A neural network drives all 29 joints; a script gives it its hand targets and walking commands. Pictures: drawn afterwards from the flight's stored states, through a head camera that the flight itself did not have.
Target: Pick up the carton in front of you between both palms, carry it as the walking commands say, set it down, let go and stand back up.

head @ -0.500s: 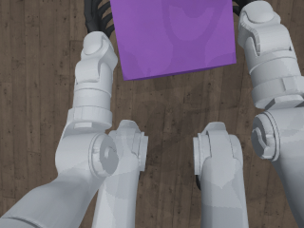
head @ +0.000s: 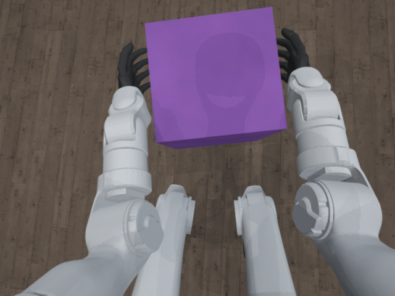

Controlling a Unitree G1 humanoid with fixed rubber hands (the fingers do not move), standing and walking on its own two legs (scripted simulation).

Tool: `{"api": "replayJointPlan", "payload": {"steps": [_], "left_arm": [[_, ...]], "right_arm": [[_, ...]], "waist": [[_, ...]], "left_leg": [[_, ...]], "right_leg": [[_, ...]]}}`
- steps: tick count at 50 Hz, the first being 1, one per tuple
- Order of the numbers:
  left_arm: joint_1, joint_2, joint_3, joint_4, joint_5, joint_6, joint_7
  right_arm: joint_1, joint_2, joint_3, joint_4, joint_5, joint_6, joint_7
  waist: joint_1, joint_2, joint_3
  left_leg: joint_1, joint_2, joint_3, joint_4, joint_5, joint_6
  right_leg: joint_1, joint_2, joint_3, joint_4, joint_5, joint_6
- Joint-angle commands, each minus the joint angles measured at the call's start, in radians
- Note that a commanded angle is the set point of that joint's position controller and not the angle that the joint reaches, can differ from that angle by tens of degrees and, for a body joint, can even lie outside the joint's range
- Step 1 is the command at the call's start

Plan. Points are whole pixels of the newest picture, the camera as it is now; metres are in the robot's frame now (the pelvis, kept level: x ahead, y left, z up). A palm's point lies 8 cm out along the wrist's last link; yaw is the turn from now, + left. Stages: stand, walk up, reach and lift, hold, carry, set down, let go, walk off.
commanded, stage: reach and lift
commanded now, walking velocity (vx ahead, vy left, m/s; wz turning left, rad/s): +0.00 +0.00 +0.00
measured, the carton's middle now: (212, 95) +0.50 +0.00 -0.14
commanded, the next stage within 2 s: none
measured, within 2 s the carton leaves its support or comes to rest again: neither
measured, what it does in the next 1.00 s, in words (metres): rises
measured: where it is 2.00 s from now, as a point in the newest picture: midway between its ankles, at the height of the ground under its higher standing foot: (212, 241)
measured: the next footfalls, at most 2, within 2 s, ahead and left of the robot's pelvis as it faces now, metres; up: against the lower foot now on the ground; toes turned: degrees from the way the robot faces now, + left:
none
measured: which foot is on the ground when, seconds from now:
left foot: down 0.00-1.00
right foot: down 0.00-1.00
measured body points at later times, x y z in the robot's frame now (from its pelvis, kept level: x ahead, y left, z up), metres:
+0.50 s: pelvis +0.05 +0.00 +0.14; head +0.20 -0.01 +0.56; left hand +0.46 +0.15 +0.10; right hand +0.47 -0.15 +0.09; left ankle +0.11 +0.14 -0.47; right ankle +0.11 -0.13 -0.47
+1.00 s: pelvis +0.10 +0.01 +0.26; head +0.12 +0.00 +0.71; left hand +0.43 +0.15 +0.25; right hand +0.41 -0.15 +0.24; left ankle +0.11 +0.14 -0.47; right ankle +0.11 -0.13 -0.47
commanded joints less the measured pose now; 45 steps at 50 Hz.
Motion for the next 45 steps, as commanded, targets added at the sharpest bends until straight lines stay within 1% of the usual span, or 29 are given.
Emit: {"api": "replayJointPlan", "payload": {"steps": [1,5,9,17,24,36,45], "left_arm": [[-0.678,-1.031,-0.650,0.082,-0.191,0.026,-0.295],[-0.585,-1.045,-0.688,0.079,-0.202,0.025,-0.300],[-0.495,-1.055,-0.695,0.100,-0.194,0.015,-0.302],[-0.336,-1.073,-0.686,0.140,-0.158,-0.008,-0.305],[-0.195,-1.087,-0.701,0.140,-0.133,-0.023,-0.302],[0.062,-1.097,-0.775,0.096,-0.116,-0.026,-0.304],[0.245,-1.084,-0.839,0.035,-0.120,0.024,-0.317]], "right_arm": [[-0.585,1.123,0.450,-0.085,0.207,-0.039,0.245],[-0.508,1.162,0.494,-0.114,0.224,-0.037,0.237],[-0.426,1.187,0.503,-0.115,0.219,-0.045,0.227],[-0.277,1.210,0.482,-0.105,0.183,-0.072,0.213],[-0.156,1.226,0.498,-0.129,0.172,-0.091,0.210],[0.084,1.224,0.572,-0.218,0.170,-0.098,0.211],[0.257,1.221,0.632,-0.298,0.186,-0.047,0.213]], "waist": [[-0.014,-0.090,-1.151],[-0.009,-0.102,-1.104],[-0.009,-0.102,-1.018],[-0.018,-0.074,-0.861],[-0.019,-0.053,-0.774],[-0.027,-0.040,-0.602],[-0.029,-0.036,-0.443]], "left_leg": [[0.588,-0.071,0.207,-0.193,0.191,0.036],[0.632,-0.071,0.191,-0.248,0.211,0.038],[0.677,-0.070,0.175,-0.314,0.204,0.041],[0.817,-0.063,0.138,-0.466,0.189,0.049],[0.982,-0.052,0.101,-0.609,0.219,0.059],[1.317,-0.022,0.043,-0.875,0.346,0.068],[1.579,-0.002,0.022,-1.075,0.485,0.069]], "right_leg": [[0.765,0.064,-0.178,-0.222,0.202,-0.026],[0.833,0.066,-0.167,-0.278,0.231,-0.017],[0.889,0.066,-0.150,-0.346,0.231,-0.015],[1.012,0.063,-0.113,-0.497,0.218,-0.024],[1.151,0.055,-0.086,-0.630,0.247,-0.033],[1.435,0.035,-0.044,-0.883,0.361,-0.038],[1.668,0.020,-0.023,-1.083,0.483,-0.034]]}}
